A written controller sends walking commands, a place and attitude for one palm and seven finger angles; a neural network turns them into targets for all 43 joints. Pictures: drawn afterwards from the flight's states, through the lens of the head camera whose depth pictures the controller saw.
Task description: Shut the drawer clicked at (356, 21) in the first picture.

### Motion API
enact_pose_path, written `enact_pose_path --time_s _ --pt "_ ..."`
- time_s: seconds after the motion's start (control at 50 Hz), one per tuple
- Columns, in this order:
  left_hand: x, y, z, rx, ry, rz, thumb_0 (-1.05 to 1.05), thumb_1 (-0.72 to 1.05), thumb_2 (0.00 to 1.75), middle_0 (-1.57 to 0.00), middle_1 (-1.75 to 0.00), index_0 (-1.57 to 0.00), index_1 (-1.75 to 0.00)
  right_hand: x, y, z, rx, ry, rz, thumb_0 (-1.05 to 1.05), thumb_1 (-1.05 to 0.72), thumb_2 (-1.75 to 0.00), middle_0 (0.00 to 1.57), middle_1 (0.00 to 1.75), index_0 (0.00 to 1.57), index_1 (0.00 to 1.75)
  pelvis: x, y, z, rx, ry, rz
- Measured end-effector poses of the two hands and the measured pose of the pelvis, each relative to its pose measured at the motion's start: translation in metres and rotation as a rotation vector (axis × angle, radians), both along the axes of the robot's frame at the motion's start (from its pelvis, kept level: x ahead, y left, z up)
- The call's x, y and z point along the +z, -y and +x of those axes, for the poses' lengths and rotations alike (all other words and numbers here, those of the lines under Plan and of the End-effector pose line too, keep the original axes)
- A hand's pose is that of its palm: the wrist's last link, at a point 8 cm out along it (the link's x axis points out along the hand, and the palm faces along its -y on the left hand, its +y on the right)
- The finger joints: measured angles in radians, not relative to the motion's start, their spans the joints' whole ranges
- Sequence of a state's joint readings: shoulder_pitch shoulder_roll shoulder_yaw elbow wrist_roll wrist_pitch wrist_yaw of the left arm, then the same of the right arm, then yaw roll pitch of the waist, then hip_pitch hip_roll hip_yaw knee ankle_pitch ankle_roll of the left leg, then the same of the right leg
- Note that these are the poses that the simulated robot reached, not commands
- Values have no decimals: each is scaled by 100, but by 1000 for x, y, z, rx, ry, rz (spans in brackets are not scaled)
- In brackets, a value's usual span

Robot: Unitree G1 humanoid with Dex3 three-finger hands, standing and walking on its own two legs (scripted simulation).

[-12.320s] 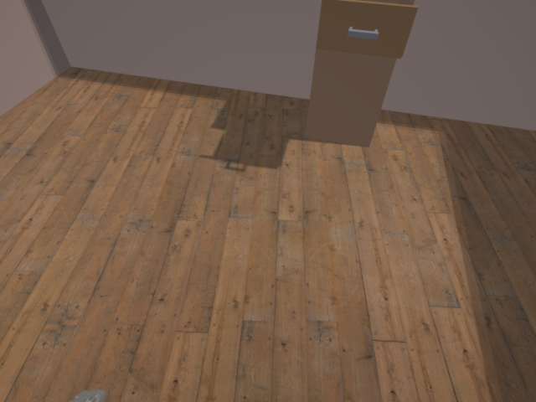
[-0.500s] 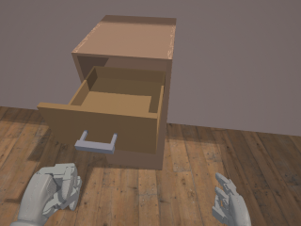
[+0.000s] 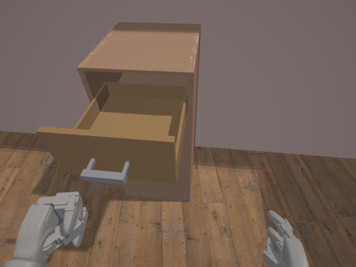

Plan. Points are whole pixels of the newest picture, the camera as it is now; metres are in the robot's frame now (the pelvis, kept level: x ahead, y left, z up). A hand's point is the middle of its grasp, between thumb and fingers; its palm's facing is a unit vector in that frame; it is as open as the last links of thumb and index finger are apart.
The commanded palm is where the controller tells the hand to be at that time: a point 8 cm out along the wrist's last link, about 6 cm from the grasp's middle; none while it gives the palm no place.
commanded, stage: bring the fist close to the handle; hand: left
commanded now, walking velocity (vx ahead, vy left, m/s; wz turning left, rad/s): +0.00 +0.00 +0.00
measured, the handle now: (107, 169) +0.34 +0.23 +0.02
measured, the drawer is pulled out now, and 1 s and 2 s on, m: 0.29 0.29 0.28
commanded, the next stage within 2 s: push the drawer shut in 1.42 s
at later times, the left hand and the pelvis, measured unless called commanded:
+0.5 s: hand (92, 213) +0.21 +0.20 +0.06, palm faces +0.01 -1.00 -0.06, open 3.3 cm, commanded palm +0.18 +0.25 +0.07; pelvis +0.00 +0.00 -0.01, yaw +0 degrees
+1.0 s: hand (107, 206) +0.24 +0.19 +0.01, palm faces -0.02 -1.00 -0.05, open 3.3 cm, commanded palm +0.22 +0.25 +0.02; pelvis -0.01 +0.02 -0.03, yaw +0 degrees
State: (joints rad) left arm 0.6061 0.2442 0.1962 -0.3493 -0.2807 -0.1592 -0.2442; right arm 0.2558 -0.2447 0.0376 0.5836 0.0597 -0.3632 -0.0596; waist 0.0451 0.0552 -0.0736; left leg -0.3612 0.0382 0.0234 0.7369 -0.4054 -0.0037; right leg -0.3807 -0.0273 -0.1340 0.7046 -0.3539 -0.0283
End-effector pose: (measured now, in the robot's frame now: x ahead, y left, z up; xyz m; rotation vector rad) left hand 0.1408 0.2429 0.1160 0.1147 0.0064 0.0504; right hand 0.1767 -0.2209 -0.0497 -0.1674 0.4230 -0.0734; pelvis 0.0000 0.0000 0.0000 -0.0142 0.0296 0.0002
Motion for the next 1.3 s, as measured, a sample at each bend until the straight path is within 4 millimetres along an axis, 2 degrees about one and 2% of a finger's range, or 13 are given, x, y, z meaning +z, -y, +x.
enact_pose_path --time_s 0.1,0.22,0.44,0.84,1.04,1.3 --pt "-3 -2 4 -3 -8 -4 2 89 90 -140 -160 -140 -160 0 2 2 -1 4 2 2 -90 -90 20 30 20 30 1 3 0 0 -2 2" --pt "-18 -7 13 7 -37 -29 2 89 90 -140 -160 -140 -160 -3 6 2 -2 -16 -15 1 -90 -90 20 30 20 30 0 5 -1 2 -14 2" --pt "-40 -10 38 -26 -45 -48 2 89 90 -140 -160 -140 -160 -16 14 -13 -29 -108 -51 1 -90 -90 20 30 20 30 -4 -1 0 0 -52 2" --pt "-80 -2 70 -75 -46 -70 2 90 90 -140 -160 -139 -160 -44 -7 -27 -23 -219 -50 1 -90 -90 21 30 20 30 -22 -18 -5 -7 -138 0" --pt "-101 -6 87 -70 -42 -68 2 89 90 -140 -160 -139 -160 -59 -5 -33 -28 -274 -62 1 -90 -90 21 30 20 30 -34 -19 -9 -8 -185 -3" --pt "-99 5 91 -82 -37 -62 2 90 90 -140 -160 -139 -160 -64 3 -38 -52 -300 -52 1 -90 -90 20 30 20 30 -37 -15 -9 -10 -198 -1"
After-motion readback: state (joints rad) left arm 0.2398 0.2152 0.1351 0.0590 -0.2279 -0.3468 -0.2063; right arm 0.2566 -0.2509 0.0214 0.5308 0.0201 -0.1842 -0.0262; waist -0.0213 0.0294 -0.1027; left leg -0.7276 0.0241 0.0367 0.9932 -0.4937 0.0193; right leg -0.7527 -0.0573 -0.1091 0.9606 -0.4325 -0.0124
